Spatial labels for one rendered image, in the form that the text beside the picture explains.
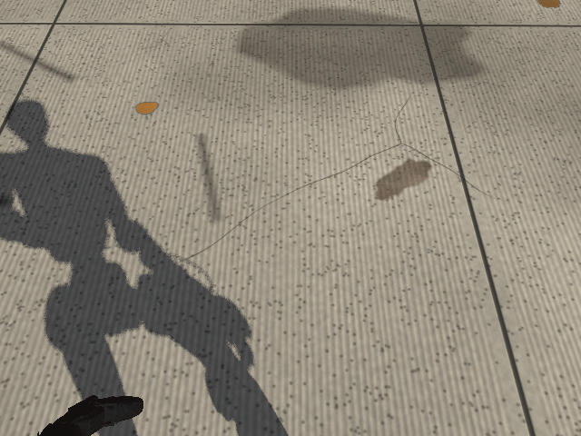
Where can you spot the left robot hand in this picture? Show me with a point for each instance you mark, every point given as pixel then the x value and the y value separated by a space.
pixel 90 415

